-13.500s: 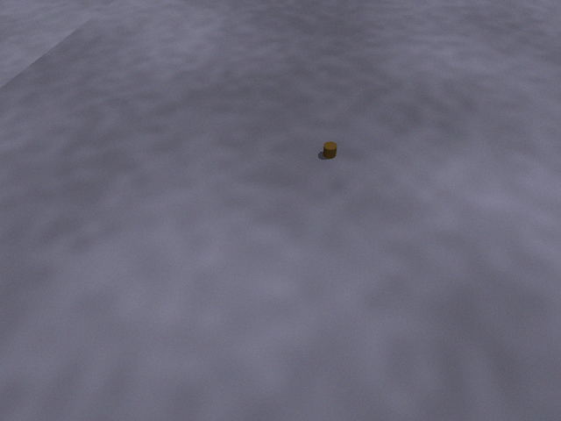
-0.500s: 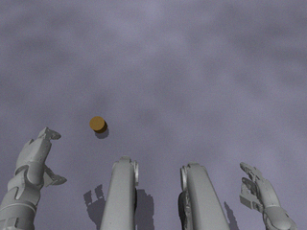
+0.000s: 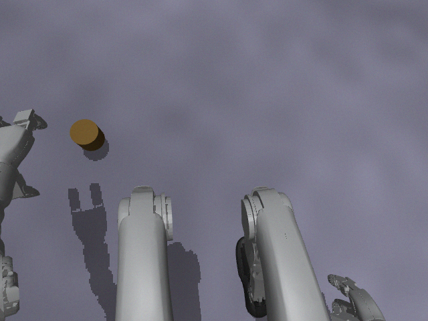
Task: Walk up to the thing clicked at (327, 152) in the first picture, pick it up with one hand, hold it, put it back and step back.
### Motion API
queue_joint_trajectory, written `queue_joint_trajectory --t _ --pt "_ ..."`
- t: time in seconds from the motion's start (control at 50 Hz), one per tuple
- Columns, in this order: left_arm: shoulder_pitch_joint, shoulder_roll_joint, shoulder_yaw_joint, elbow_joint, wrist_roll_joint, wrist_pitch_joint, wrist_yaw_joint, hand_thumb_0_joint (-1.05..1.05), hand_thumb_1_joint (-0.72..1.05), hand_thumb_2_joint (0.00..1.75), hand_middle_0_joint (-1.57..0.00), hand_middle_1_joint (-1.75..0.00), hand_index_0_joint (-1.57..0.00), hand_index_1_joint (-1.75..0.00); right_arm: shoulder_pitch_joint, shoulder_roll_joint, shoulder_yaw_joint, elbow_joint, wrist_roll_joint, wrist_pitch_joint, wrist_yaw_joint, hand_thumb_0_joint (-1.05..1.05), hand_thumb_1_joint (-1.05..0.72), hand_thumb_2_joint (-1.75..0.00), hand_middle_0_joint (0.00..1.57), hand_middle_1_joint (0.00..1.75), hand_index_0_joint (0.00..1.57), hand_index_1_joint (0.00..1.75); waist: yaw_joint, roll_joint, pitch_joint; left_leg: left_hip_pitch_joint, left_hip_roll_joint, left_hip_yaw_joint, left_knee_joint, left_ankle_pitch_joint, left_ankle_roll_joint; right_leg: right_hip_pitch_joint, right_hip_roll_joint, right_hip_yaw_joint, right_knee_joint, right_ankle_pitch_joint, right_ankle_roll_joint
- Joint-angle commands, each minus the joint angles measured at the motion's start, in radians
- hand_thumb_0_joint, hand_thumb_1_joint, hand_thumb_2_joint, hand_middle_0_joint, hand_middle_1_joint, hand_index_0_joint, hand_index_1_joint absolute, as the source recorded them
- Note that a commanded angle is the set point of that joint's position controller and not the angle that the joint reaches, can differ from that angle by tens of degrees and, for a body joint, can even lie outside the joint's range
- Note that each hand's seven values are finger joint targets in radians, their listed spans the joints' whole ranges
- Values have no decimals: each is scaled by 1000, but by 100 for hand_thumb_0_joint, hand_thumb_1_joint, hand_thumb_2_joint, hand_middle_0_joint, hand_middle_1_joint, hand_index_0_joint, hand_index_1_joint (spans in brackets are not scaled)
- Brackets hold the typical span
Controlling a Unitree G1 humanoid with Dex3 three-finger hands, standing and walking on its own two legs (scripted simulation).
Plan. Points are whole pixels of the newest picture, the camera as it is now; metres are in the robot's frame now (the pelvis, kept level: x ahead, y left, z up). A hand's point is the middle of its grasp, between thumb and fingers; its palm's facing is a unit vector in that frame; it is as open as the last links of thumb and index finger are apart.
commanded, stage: rise first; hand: left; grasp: from above
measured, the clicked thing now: (88, 135) +0.50 +0.35 -0.34
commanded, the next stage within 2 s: none
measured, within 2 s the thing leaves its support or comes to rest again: neither
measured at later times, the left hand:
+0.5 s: hand (41, 150) +0.41 +0.38 -0.19, palm faces -0.45 -0.10 -0.89, open 14.2 cm
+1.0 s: hand (53, 144) +0.43 +0.38 -0.22, palm faces -0.45 -0.11 -0.88, open 14.2 cm
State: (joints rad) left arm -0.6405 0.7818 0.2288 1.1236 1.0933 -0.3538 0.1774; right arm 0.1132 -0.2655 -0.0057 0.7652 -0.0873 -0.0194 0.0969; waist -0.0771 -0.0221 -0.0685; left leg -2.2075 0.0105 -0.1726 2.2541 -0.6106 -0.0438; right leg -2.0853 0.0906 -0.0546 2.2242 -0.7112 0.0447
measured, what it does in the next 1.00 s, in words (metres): lowers itself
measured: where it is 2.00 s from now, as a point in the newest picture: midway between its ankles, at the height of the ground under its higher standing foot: (205, 289)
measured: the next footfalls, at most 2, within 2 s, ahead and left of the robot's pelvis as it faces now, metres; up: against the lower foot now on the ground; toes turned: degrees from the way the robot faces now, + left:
none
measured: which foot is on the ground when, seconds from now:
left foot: down 0.00-1.00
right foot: down 0.00-1.00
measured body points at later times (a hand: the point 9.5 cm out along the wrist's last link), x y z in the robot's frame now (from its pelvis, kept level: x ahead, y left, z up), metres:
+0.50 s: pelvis +0.01 +0.01 -0.04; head +0.24 +0.10 +0.34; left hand +0.43 +0.39 -0.14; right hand +0.12 -0.26 -0.15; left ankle +0.10 +0.14 -0.34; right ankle +0.10 -0.13 -0.34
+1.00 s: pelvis +0.01 +0.01 -0.05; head +0.26 +0.10 +0.32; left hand +0.45 +0.38 -0.17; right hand +0.09 -0.26 -0.16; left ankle +0.10 +0.14 -0.34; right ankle +0.10 -0.13 -0.34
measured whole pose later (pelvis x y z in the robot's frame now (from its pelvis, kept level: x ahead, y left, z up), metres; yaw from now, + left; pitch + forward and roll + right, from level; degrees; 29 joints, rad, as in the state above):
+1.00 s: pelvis +0.01 +0.01 -0.05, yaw -5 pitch +31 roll -11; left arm -0.82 0.93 0.23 1.37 1.27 -0.36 0.34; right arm 0.07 -0.26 0.11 0.75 -0.17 0.02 0.14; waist -0.17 -0.07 0.01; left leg -2.35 0.01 -0.24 2.46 -0.67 -0.04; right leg -2.20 0.12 -0.10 2.38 -0.75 0.06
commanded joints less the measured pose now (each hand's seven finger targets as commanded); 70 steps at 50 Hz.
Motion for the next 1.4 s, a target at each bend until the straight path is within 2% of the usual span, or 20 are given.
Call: queue_joint_trajectory --t 0.0,0.04,0.18,0.28,0.34,0.38,0.44,0.48,0.52,0.54,0.56,0.64,0.8,0.88,0.9,0.98,1.1,1.2,1.28,1.38 --pt "-253 375 69 -73 40 -17 91 0 -52 100 -6 -98 -6 -98 120 -232 -61 -40 -13 3 -10 0 -88 -90 20 30 20 30 27 225 -607 521 0 112 -229 -11 64 173 -3 -92 -244 57 -86" --pt "-278 354 48 -69 64 -19 105 0 -54 102 -6 -97 -6 -97 114 -235 -58 -48 -20 9 -6 0 -88 -90 20 30 20 30 17 248 -614 539 3 108 -212 22 60 153 -4 -100 -220 92 -87" --pt "-327 396 44 -19 136 -22 152 0 -53 100 -7 -98 -7 -98 116 -244 -46 -39 -40 26 5 0 -89 -90 20 30 20 30 6 298 -629 550 7 100 -170 68 58 120 3 -113 -177 136 -84" --pt "-351 398 38 18 155 -25 176 0 -55 101 -6 -98 -6 -98 116 -246 -40 -35 -51 32 12 0 -89 -90 20 30 20 30 -19 301 -628 544 12 89 -141 98 60 105 9 -123 -149 167 -81" --pt "-368 411 42 28 159 -24 188 0 -55 100 -6 -99 -6 -99 116 -246 -35 -33 -60 31 15 0 -89 -90 20 30 20 30 -21 305 -639 542 14 91 -117 135 63 111 11 -125 -137 197 -76" --pt "-392 400 29 48 161 -21 193 0 -54 100 -6 -100 -6 -100 114 -245 -28 -34 -63 31 17 0 -89 -90 20 30 20 30 -38 302 -608 514 16 89 -114 103 62 95 12 -129 -133 176 -76" --pt "-395 413 34 74 158 -14 203 0 -55 100 -5 -101 -6 -101 102 -248 -22 -35 -65 28 17 0 -89 -90 20 30 20 30 -30 310 -598 503 19 88 -108 76 60 83 12 -131 -127 157 -77" --pt "-409 417 30 71 168 -12 205 0 -56 101 -6 -101 -5 -101 112 -244 -12 -36 -72 29 19 0 -90 -90 20 30 20 30 -44 294 -621 482 14 97 -83 106 67 124 18 -128 -133 190 -72" --pt "-419 414 25 74 159 -8 208 0 -55 100 -6 -102 -6 -102 110 -245 -12 -34 -73 28 19 0 -90 -90 20 30 20 30 -49 289 -613 470 16 96 -74 103 67 118 17 -128 -126 188 -71" --pt "-411 425 32 80 155 -4 208 0 -55 101 -5 -101 -6 -101 105 -245 -9 -33 -73 26 19 0 -90 -90 20 30 20 30 -40 297 -608 480 18 91 -77 94 65 105 16 -130 -120 176 -73" --pt "-432 424 25 71 156 -6 209 0 -55 100 -6 -102 -6 -102 105 -246 -6 -36 -74 26 19 0 -90 -90 20 30 20 30 -49 322 -611 481 19 89 -75 94 63 102 18 -133 -112 179 -74" --pt "-414 446 38 92 156 1 211 0 -55 100 -5 -102 -6 -102 103 -247 5 -39 -78 29 21 0 -90 -90 20 30 20 30 -42 314 -615 474 19 84 -66 102 64 106 22 -136 -103 189 -74" --pt "-417 458 34 102 145 1 203 0 -55 100 -5 -103 -6 -102 105 -253 18 -41 -81 33 24 0 -90 -90 20 30 20 30 -61 309 -600 443 21 79 -39 106 67 105 26 -141 -93 195 -71" --pt "-408 481 54 105 147 -4 204 0 -55 100 -6 -103 -6 -102 107 -260 27 -39 -84 35 26 0 -90 -90 20 30 20 30 -53 331 -594 467 24 68 -46 113 63 99 26 -149 -80 197 -73" --pt "-415 475 47 101 150 -9 202 0 -61 108 -6 -98 -3 -101 111 -261 29 -40 -86 37 28 0 -90 -90 20 30 20 30 -67 333 -599 460 23 69 -40 122 63 109 27 -152 -77 206 -72" --pt "-419 479 48 117 145 -16 207 0 -56 101 -6 -102 -6 -102 108 -263 37 -38 -88 36 30 0 -90 -90 20 30 20 30 -71 326 -590 449 24 67 -29 120 65 104 30 -153 -78 207 -71" --pt "-438 502 51 139 156 -27 222 0 -56 101 -7 -101 -6 -101 105 -265 46 -39 -92 34 31 0 -90 -90 20 30 20 30 -77 318 -578 422 24 73 -12 104 67 118 33 -150 -89 199 -68" --pt "-449 494 42 141 160 -20 229 0 -55 100 -7 -103 -7 -103 105 -268 49 -32 -98 31 31 0 -90 -90 20 30 20 30 -84 343 -590 455 24 66 -14 137 65 112 31 -156 -72 225 -67" --pt "-450 495 34 162 167 -16 229 0 -54 100 -7 -103 -7 -103 100 -270 56 -37 -101 34 35 0 -90 -90 20 30 20 30 -88 365 -568 447 23 60 -27 119 60 98 31 -164 -65 208 -71" --pt "-481 494 29 168 173 -14 238 0 -55 100 -7 -104 -7 -103 104 -272 63 -37 -106 30 36 0 -90 -90 20 30 20 30 -106 352 -565 436 24 60 -16 118 63 107 32 -165 -71 217 -68"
